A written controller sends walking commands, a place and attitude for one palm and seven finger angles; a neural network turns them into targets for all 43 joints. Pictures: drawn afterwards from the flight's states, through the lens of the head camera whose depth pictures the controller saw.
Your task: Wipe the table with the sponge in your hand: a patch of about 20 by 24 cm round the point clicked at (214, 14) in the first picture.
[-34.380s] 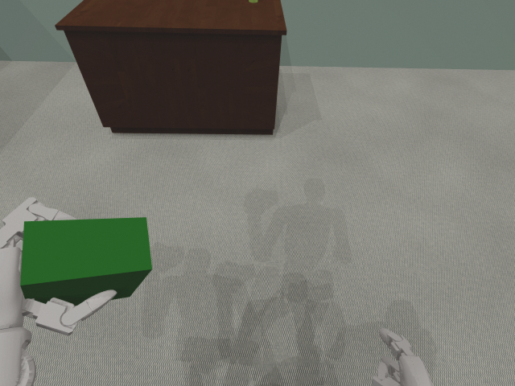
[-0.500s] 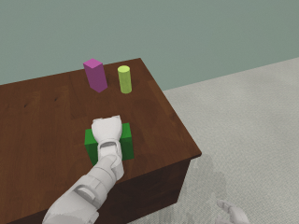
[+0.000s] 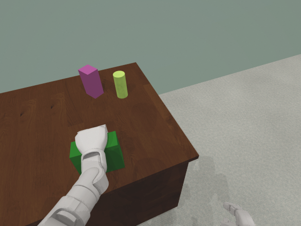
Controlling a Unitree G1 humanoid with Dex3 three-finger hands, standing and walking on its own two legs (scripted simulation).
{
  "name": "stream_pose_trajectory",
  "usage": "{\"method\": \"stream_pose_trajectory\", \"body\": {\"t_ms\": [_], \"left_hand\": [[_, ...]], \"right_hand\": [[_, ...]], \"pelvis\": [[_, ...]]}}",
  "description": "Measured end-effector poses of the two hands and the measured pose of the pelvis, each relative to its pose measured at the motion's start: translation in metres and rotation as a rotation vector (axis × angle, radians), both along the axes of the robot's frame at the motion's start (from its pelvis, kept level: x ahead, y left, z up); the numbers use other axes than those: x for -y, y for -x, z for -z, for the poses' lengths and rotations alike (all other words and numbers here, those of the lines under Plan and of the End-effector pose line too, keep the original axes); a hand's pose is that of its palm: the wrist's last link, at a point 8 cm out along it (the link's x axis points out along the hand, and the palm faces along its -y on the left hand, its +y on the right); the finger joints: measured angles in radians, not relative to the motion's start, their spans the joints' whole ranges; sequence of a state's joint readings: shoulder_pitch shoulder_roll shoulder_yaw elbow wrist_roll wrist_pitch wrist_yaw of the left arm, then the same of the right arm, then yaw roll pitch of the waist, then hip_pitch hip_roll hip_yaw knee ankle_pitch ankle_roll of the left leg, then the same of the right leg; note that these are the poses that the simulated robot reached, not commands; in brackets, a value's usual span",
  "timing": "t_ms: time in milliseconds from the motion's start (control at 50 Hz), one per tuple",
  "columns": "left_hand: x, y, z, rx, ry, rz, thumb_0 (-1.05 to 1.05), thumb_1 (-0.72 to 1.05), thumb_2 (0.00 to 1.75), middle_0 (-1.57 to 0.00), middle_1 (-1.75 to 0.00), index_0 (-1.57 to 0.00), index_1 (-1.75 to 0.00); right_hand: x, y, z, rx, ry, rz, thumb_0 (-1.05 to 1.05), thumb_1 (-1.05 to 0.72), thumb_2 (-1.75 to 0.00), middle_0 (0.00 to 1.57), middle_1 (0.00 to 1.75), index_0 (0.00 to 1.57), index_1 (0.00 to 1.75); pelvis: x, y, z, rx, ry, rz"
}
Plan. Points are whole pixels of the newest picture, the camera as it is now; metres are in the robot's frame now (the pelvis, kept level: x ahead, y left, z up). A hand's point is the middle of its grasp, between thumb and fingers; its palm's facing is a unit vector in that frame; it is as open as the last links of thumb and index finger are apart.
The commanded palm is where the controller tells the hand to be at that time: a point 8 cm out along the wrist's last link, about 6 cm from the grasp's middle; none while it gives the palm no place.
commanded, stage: slide back across to the middle lane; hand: left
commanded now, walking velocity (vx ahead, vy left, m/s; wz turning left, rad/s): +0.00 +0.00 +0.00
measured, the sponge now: (100, 158) +0.33 +0.19 -0.04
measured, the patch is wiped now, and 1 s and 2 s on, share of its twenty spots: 0.95 1.00 1.00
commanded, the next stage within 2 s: wipe forward along the middle lane in 0.14 s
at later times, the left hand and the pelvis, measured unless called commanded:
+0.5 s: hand (89, 152) +0.33 +0.22 +0.00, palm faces -0.12 -0.06 -0.99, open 10.4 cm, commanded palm +0.32 +0.23 +0.03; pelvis -0.01 -0.01 +0.00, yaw +1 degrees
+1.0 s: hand (87, 139) +0.37 +0.24 +0.00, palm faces -0.12 +0.00 -0.99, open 10.3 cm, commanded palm +0.37 +0.25 +0.03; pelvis -0.04 -0.03 -0.02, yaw +0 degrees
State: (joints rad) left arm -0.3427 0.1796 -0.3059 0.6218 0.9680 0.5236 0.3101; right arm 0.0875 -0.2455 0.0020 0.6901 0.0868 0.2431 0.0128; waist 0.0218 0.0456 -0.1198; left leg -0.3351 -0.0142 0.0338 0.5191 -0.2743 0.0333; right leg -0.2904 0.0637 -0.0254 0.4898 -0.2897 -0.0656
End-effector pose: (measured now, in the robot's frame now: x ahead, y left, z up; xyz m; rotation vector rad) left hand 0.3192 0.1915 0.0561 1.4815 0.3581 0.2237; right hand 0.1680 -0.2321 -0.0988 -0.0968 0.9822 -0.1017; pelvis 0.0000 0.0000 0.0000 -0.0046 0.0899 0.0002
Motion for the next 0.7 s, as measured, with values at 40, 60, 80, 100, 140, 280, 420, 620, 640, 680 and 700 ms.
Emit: {"method": "stream_pose_trajectory", "body": {"t_ms": [40,60,80,100,140,280,420,620,640,680,700], "left_hand": [[-0.001,0.002,0.000,-0.003,-0.004,0.006,-0.01,-0.49,1.00,-0.66,-1.32,-0.69,-1.33],[-0.002,0.003,0.001,-0.004,-0.003,0.008,-0.01,-0.49,1.00,-0.66,-1.32,-0.69,-1.33],[-0.003,0.004,0.001,-0.003,0.000,0.008,-0.01,-0.49,1.00,-0.66,-1.32,-0.69,-1.33],[-0.005,0.004,0.001,-0.001,0.003,0.007,-0.01,-0.49,1.00,-0.66,-1.32,-0.69,-1.33],[-0.007,0.006,0.001,0.003,0.004,0.004,-0.01,-0.49,1.00,-0.66,-1.32,-0.69,-1.33],[-0.016,0.012,0.000,0.006,-0.011,-0.014,-0.01,-0.49,1.00,-0.66,-1.32,-0.69,-1.33],[-0.021,0.010,0.004,-0.028,-0.017,-0.022,-0.01,-0.49,1.00,-0.67,-1.32,-0.69,-1.33],[-0.027,-0.008,0.003,-0.046,-0.049,0.008,-0.01,-0.52,1.01,-0.69,-1.30,-0.73,-1.29],[-0.028,-0.010,0.002,-0.045,-0.050,0.006,-0.01,-0.52,1.01,-0.70,-1.29,-0.73,-1.29],[-0.030,-0.014,0.002,-0.045,-0.056,0.004,-0.01,-0.52,1.01,-0.70,-1.29,-0.73,-1.29],[-0.030,-0.016,0.002,-0.045,-0.060,0.004,-0.01,-0.52,1.01,-0.70,-1.29,-0.74,-1.29]], "right_hand": [[0.001,-0.002,-0.001,0.011,0.002,-0.002,0.01,-0.91,-0.90,0.20,0.30,0.20,0.30],[0.001,-0.003,-0.001,0.016,0.003,-0.003,0.01,-0.91,-0.90,0.20,0.30,0.20,0.30],[0.002,-0.003,-0.001,0.020,0.004,-0.004,0.01,-0.91,-0.90,0.20,0.30,0.20,0.30],[0.002,-0.004,-0.002,0.024,0.005,-0.005,0.01,-0.91,-0.90,0.20,0.30,0.20,0.30],[0.003,-0.005,-0.002,0.030,0.006,-0.006,0.01,-0.91,-0.90,0.20,0.30,0.20,0.30],[0.007,-0.005,-0.002,0.042,0.004,-0.005,0.01,-0.91,-0.90,0.20,0.30,0.20,0.30],[0.014,0.003,0.003,0.024,0.024,-0.004,0.01,-0.91,-0.90,0.20,0.30,0.20,0.30],[0.028,0.039,0.023,-0.054,0.055,0.012,0.01,-0.91,-0.90,0.20,0.30,0.20,0.30],[0.030,0.044,0.025,-0.064,0.055,0.016,0.01,-0.91,-0.90,0.20,0.30,0.20,0.30],[0.033,0.056,0.030,-0.085,0.055,0.027,0.01,-0.91,-0.90,0.20,0.30,0.20,0.30],[0.035,0.062,0.032,-0.095,0.056,0.034,0.01,-0.91,-0.90,0.20,0.30,0.20,0.30]], "pelvis": [[0.001,0.001,0.000,0.001,-0.001,-0.002],[0.001,0.001,0.000,0.002,-0.001,-0.002],[0.002,0.001,0.000,0.002,-0.001,-0.001],[0.002,0.001,0.000,0.001,-0.002,0.000],[0.004,0.002,0.000,0.001,-0.002,0.001],[0.008,0.002,0.001,0.001,-0.005,0.003],[0.012,0.007,0.002,-0.005,-0.005,-0.010],[0.020,0.019,0.009,-0.052,-0.004,-0.022],[0.021,0.021,0.010,-0.057,-0.004,-0.021],[0.023,0.024,0.011,-0.069,-0.004,-0.021],[0.024,0.025,0.012,-0.074,-0.004,-0.020]]}}
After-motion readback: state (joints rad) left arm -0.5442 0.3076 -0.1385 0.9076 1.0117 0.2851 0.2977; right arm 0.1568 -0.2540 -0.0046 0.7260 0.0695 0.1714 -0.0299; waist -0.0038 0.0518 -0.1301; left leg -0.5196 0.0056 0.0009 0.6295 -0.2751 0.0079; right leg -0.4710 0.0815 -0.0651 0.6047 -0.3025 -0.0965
